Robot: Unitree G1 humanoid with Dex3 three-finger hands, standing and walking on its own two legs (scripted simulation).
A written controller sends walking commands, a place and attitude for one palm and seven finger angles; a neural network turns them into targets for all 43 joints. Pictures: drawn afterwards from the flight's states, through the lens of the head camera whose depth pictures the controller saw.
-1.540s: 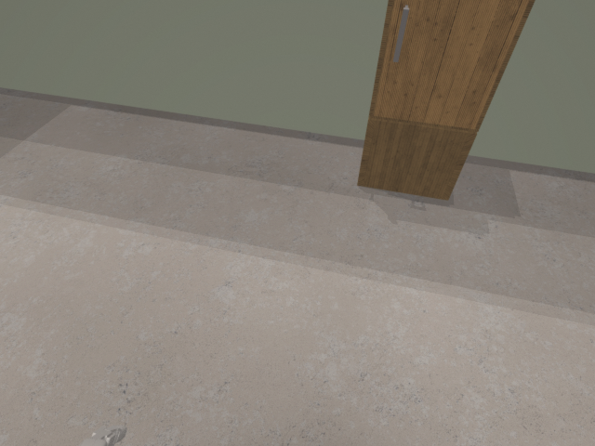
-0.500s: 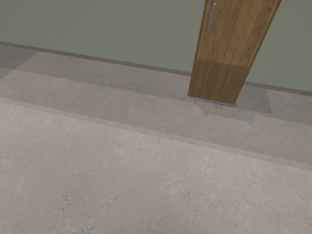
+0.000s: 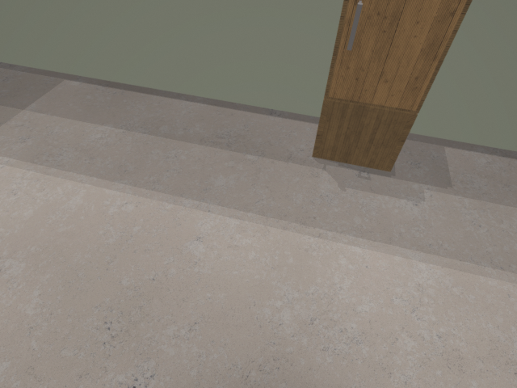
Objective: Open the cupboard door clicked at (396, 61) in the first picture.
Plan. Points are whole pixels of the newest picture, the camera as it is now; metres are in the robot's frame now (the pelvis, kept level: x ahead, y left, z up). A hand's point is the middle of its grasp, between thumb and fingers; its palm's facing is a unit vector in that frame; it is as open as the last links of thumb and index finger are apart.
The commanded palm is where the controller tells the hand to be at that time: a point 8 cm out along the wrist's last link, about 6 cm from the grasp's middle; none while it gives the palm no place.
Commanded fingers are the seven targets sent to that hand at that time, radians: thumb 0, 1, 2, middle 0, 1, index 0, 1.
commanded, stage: walk to a spot facing it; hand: left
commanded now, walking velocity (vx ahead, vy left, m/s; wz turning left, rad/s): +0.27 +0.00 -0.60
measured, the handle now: (354, 25) +1.43 -0.30 -0.01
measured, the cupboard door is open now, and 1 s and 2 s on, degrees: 0 0 0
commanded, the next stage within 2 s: none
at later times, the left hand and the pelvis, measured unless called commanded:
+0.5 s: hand out of the picture +0.12 +0.14 -0.18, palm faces -0.12 -0.97 -0.22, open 7.4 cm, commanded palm none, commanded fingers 0.00 0.90 0.90 -0.20 -0.30 -0.20 -0.30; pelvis +0.08 -0.05 -0.02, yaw -12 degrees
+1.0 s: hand (195, 287) +0.36 +0.17 -0.20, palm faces -0.37 -0.92 -0.17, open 7.4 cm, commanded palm none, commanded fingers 0.00 0.90 0.90 -0.20 -0.30 -0.20 -0.30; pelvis +0.30 -0.02 -0.02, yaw -28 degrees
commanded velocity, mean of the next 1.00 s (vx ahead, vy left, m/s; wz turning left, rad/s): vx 0.32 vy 0.00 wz -0.55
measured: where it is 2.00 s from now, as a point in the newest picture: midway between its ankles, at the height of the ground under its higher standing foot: (313, 291)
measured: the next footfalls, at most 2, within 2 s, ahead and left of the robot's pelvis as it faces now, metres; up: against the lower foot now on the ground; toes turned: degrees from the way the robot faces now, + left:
left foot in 0.88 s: +0.42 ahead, +0.02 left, +0.00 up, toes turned -17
right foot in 1.56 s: +0.52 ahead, -0.25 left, +0.00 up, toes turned -55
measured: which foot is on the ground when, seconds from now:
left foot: down 0.00-0.38, up 0.40-0.86, down 0.88-1.00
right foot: down 0.00-0.90, up 0.92-1.00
